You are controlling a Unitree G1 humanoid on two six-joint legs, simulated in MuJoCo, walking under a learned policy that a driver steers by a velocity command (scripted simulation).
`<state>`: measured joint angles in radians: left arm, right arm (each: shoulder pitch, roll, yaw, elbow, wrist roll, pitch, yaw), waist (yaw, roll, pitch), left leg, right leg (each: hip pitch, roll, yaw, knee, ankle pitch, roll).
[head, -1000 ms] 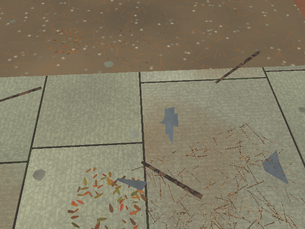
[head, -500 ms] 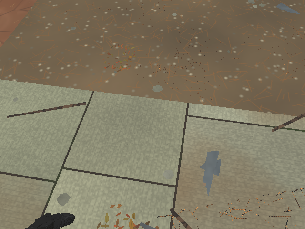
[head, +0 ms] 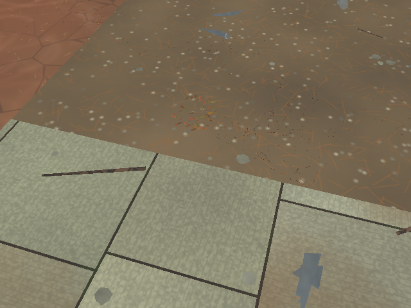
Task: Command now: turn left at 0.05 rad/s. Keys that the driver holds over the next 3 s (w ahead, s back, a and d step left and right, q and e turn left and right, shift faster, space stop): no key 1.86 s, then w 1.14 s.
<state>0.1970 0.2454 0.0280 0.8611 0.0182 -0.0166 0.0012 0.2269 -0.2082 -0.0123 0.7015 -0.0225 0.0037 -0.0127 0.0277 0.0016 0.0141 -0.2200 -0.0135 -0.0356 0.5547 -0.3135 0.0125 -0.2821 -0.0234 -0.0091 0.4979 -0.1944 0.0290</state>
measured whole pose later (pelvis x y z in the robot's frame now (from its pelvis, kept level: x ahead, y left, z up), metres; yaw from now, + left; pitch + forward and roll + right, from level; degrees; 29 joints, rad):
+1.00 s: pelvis +0.02 +0.00 +0.00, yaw -1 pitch -1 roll +0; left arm 0.19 0.21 0.04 1.14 0.00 0.02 0.05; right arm 0.30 -0.19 -0.02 1.02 0.00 -0.01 -0.03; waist 0.02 -0.01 0.03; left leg -0.14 -0.03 -0.01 0.47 -0.30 0.02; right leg -0.23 -0.04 0.02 0.47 -0.21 0.04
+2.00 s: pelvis +0.04 -0.01 +0.00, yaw -2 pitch -1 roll +0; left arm 0.31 0.18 0.03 1.13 -0.01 -0.01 0.05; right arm 0.38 -0.18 -0.02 1.08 0.02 -0.02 -0.04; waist -0.01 0.00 0.00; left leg -0.15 -0.01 -0.01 0.52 -0.37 0.04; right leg -0.30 -0.02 -0.01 0.67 -0.40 -0.02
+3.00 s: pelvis +0.52 -0.01 +0.01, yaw -1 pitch +1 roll +2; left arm 0.08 0.25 0.06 0.88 -0.01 -0.09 0.01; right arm 0.37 -0.23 -0.04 1.03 0.01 -0.10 0.00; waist -0.07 -0.04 0.00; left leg -0.01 -0.08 0.06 0.19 -0.20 0.06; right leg -0.69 -0.14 0.03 0.69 0.06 -0.01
